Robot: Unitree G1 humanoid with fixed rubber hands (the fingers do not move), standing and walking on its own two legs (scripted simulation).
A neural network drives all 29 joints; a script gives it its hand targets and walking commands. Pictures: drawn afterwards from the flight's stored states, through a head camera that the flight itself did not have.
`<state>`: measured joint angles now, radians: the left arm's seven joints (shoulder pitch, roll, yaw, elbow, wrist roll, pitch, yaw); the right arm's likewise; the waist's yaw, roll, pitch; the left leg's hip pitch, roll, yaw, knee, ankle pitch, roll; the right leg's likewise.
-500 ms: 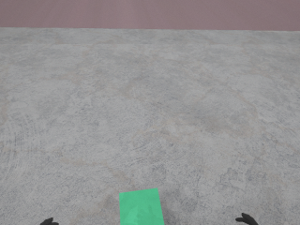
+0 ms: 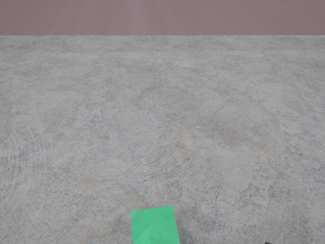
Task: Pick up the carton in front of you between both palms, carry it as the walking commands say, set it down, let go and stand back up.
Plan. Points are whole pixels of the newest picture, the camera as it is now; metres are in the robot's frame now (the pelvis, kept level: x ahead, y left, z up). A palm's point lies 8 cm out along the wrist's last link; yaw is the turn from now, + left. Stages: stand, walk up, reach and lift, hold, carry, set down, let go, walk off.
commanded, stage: stand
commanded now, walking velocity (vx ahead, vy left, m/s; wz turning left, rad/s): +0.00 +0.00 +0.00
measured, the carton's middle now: (154, 237) +0.35 +0.00 -0.65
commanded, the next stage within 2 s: none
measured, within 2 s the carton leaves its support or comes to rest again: neither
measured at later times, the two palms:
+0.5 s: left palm out of the picture +0.07 +0.30 -0.11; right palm out of the picture +0.08 -0.31 -0.09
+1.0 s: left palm out of the picture +0.07 +0.30 -0.10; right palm out of the picture +0.08 -0.32 -0.10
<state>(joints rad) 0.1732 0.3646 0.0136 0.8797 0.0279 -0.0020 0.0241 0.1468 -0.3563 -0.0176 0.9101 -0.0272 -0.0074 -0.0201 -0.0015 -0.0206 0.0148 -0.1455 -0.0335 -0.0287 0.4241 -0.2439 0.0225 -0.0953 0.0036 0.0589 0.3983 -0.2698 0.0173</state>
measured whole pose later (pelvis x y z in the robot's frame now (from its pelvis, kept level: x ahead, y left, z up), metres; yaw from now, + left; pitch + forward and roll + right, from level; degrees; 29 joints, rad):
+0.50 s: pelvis -0.01 +0.00 +0.00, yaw +0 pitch -2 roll +0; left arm 0.16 0.38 0.01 0.98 0.02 -0.01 0.02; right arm 0.13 -0.38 -0.01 1.00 -0.02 -0.01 -0.01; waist 0.00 -0.01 0.02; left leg -0.13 -0.03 -0.03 0.38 -0.20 0.02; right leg -0.08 0.00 0.05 0.35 -0.23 0.01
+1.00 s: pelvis -0.02 +0.00 +0.00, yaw +0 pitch -3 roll +0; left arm 0.14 0.39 0.01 1.03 0.02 -0.01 0.01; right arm 0.11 -0.39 0.00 1.04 -0.01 -0.01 -0.01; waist 0.00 -0.01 0.03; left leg -0.13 -0.02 -0.04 0.36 -0.18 0.01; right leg -0.08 0.01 0.05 0.33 -0.21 0.01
